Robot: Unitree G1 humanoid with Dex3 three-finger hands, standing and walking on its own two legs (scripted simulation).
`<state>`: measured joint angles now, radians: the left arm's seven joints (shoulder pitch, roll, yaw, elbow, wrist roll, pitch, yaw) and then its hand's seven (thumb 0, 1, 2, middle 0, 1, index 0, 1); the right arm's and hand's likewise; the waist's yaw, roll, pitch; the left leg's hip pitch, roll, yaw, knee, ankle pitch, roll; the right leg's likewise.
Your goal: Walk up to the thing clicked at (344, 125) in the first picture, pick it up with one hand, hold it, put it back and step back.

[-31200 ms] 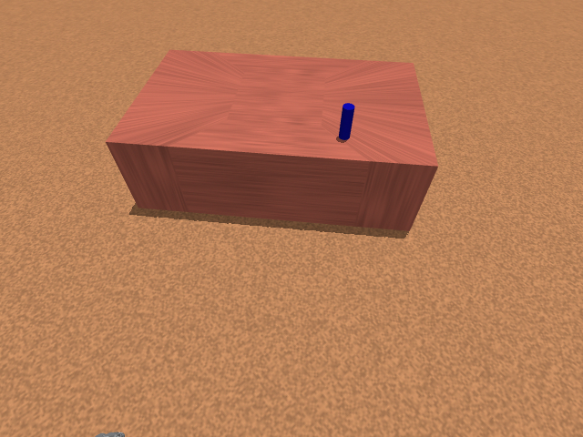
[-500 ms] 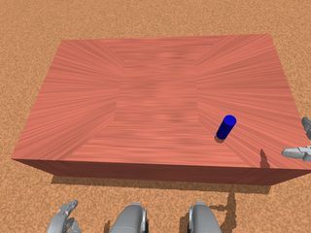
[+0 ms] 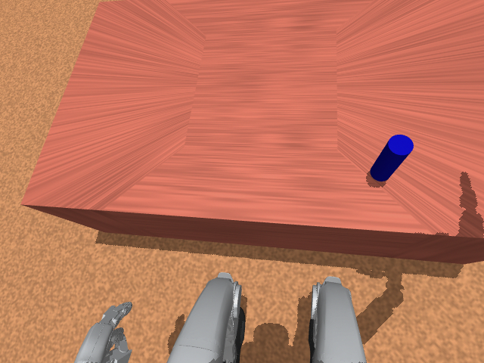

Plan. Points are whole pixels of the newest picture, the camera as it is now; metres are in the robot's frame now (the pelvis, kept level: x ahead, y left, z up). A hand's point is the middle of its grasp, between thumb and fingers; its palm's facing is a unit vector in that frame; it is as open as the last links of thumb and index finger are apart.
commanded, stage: approach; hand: right
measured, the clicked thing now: (389, 160) +0.49 -0.23 -0.16
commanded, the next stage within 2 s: close in in 0.30 s
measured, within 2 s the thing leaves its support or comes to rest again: neither
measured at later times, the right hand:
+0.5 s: hand (435, 175) +0.47 -0.33 -0.19, palm faces +0.11 +0.99 -0.04, open 15.4 cm
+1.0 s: hand (410, 169) +0.48 -0.28 -0.19, palm faces +0.13 +0.99 -0.03, open 15.7 cm
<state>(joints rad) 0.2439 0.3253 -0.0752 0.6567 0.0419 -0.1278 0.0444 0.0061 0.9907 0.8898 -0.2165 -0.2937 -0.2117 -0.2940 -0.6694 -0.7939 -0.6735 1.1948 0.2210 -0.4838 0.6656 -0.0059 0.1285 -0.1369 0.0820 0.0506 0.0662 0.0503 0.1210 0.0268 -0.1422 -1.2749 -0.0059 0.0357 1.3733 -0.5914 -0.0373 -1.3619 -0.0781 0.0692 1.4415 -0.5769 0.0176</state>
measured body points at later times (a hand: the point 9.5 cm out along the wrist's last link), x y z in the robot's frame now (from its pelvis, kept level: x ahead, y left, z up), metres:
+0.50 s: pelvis -0.05 +0.00 -0.20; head +0.19 -0.07 +0.17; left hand +0.01 +0.28 -0.30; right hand +0.46 -0.38 -0.18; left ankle +0.02 +0.15 -0.59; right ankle +0.04 -0.13 -0.59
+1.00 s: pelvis -0.06 +0.01 -0.23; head +0.16 -0.04 +0.16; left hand +0.03 +0.27 -0.34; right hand +0.47 -0.33 -0.18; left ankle +0.02 +0.15 -0.59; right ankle +0.04 -0.13 -0.59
